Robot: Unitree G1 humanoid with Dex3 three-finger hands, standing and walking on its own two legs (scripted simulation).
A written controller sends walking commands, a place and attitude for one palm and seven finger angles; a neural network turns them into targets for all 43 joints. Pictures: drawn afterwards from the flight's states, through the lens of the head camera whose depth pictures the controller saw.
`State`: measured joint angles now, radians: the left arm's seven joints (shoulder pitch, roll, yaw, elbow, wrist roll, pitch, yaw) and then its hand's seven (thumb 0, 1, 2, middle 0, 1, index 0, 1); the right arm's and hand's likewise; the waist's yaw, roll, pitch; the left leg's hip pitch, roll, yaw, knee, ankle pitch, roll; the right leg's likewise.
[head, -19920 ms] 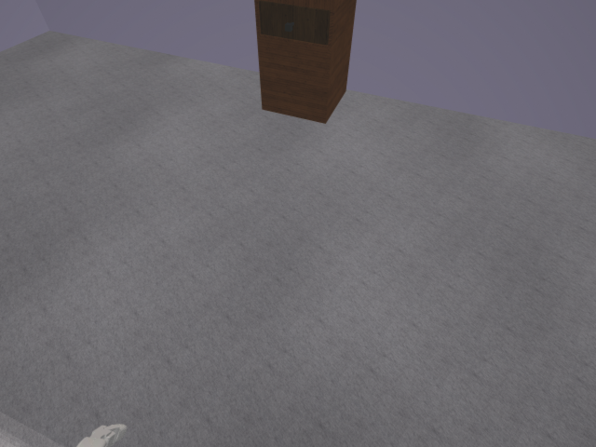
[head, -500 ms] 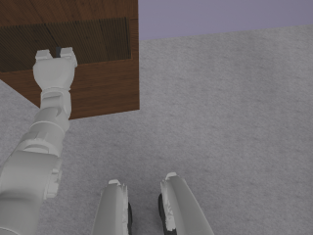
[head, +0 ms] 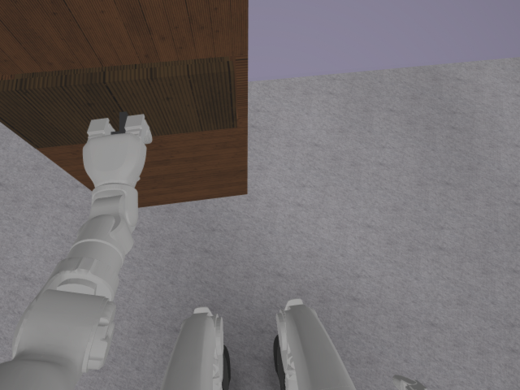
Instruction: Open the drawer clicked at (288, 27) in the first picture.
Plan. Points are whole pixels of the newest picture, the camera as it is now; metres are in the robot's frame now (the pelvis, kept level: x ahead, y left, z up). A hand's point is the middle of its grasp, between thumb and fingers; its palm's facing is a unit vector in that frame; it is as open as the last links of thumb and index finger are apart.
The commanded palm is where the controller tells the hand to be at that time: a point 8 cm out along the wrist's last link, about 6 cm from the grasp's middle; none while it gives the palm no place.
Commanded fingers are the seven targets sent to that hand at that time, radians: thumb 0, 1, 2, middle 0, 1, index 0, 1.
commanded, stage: pull the drawer open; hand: left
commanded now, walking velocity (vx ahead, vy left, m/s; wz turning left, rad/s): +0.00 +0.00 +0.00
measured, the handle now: (124, 134) +0.53 +0.21 -0.06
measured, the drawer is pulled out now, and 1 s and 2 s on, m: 0.02 0.09 0.15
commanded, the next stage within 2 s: none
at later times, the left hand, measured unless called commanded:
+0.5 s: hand (130, 189) +0.43 +0.20 -0.08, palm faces -0.04 -0.03 -1.00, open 6.1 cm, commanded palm +0.40 +0.19 -0.03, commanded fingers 0.00 0.90 0.90 -0.40 -1.35 -0.40 -1.35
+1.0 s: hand (130, 207) +0.40 +0.20 -0.08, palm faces -0.04 -0.04 -1.00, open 6.1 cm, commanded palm +0.36 +0.19 -0.03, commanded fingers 0.00 0.90 0.90 -0.40 -1.35 -0.40 -1.35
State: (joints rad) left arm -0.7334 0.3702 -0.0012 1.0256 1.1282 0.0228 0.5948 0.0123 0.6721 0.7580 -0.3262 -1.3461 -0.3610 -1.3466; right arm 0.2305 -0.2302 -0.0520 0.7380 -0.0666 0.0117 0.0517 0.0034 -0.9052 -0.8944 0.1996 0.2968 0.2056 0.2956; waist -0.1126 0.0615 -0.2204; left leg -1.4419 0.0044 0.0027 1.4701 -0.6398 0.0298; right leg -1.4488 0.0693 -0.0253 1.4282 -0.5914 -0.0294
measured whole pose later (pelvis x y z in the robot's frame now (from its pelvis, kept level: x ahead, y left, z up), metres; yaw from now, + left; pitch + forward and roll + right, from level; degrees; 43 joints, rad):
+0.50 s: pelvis +0.00 +0.00 +0.01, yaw +0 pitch +33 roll -2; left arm -0.65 0.32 -0.02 1.00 1.14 0.03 0.65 0.01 0.67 0.76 -0.32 -1.35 -0.36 -1.35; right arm 0.21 -0.23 -0.06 0.74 -0.07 0.03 0.05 0.00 -0.91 -0.89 0.20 0.30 0.20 0.30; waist -0.09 0.05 -0.22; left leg -1.40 0.00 0.00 1.45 -0.62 0.03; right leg -1.41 0.06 -0.02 1.41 -0.58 -0.03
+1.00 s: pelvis -0.01 +0.00 +0.01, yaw +1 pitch +32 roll -1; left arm -0.55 0.28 -0.05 0.94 1.15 0.03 0.68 0.01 0.67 0.77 -0.32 -1.35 -0.36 -1.35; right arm 0.18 -0.22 -0.07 0.75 -0.06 0.03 0.04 0.01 -0.91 -0.89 0.20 0.30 0.20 0.30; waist -0.07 0.05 -0.23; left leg -1.37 0.00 0.01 1.43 -0.62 0.03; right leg -1.39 0.06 -0.01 1.41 -0.58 -0.03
